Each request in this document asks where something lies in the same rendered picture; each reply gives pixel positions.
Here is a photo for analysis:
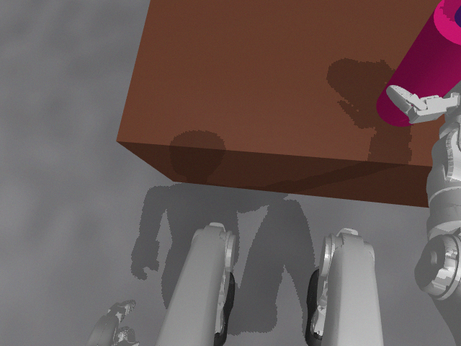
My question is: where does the left robot foot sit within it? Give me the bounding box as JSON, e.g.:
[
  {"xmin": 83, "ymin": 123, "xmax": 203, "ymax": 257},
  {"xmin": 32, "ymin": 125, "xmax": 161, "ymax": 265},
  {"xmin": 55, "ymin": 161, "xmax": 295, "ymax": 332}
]
[{"xmin": 214, "ymin": 272, "xmax": 235, "ymax": 346}]

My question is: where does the right robot hand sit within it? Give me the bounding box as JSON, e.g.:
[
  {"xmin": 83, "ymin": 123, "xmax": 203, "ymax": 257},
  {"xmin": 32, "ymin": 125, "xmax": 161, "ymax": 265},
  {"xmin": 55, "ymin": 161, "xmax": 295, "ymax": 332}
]
[{"xmin": 386, "ymin": 80, "xmax": 461, "ymax": 124}]

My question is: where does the right robot arm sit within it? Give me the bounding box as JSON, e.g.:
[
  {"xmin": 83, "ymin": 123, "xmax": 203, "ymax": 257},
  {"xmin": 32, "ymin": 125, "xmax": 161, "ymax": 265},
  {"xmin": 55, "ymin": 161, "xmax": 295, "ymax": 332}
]
[{"xmin": 414, "ymin": 114, "xmax": 461, "ymax": 346}]

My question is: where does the right robot foot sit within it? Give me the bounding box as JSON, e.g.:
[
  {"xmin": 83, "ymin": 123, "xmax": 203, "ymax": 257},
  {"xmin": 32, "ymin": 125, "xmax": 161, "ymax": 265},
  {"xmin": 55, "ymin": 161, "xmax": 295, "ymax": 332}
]
[{"xmin": 305, "ymin": 269, "xmax": 323, "ymax": 346}]

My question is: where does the bottle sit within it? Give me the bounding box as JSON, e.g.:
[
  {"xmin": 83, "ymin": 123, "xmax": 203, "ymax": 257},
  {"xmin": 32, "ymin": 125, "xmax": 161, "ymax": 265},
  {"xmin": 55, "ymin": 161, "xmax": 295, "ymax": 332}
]
[{"xmin": 376, "ymin": 0, "xmax": 461, "ymax": 127}]

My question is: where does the left robot hand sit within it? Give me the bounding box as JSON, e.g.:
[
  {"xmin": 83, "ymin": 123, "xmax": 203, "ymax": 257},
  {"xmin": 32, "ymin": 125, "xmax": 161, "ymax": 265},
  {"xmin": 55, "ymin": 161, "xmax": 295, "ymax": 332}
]
[{"xmin": 85, "ymin": 300, "xmax": 139, "ymax": 346}]

